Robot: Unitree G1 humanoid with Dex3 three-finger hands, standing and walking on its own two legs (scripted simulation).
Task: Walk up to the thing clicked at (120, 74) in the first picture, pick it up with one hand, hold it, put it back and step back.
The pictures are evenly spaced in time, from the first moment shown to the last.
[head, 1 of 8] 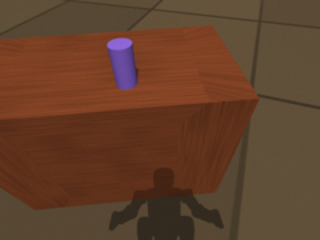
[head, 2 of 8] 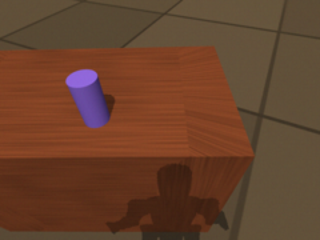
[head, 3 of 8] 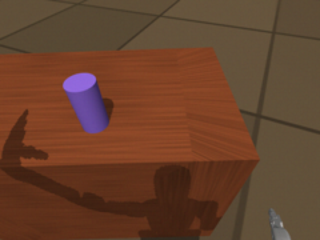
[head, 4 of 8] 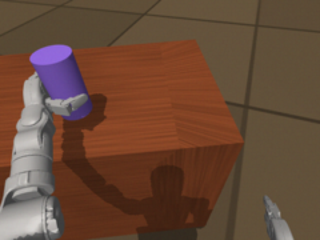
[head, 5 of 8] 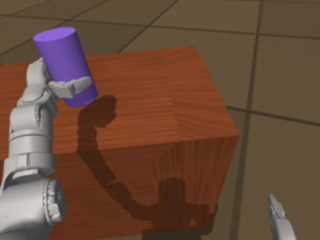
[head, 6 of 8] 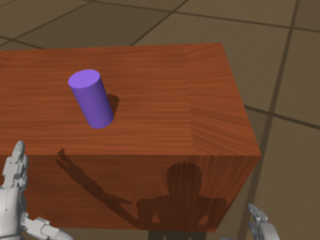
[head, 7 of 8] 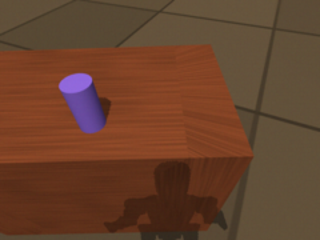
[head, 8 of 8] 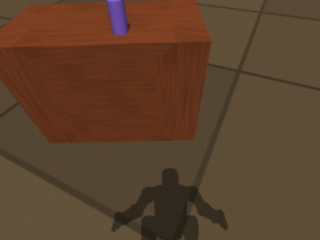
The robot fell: no
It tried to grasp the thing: yes
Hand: left
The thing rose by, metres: 0.25
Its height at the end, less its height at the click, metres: +0.00
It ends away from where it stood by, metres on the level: 0.01
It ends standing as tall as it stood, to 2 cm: yes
